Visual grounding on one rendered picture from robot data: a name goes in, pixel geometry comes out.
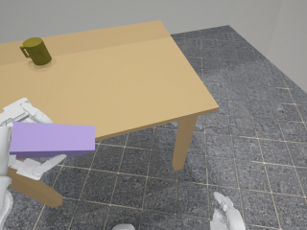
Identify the sponge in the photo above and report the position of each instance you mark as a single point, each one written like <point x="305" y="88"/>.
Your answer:
<point x="42" y="140"/>

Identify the right robot hand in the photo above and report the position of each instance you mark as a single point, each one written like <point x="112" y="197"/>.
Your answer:
<point x="230" y="220"/>

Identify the robot left forearm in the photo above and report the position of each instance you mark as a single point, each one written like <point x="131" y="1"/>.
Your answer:
<point x="6" y="200"/>

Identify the left robot hand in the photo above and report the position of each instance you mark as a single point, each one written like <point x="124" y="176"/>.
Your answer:
<point x="22" y="111"/>

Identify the table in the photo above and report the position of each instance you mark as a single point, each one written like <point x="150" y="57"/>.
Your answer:
<point x="119" y="80"/>

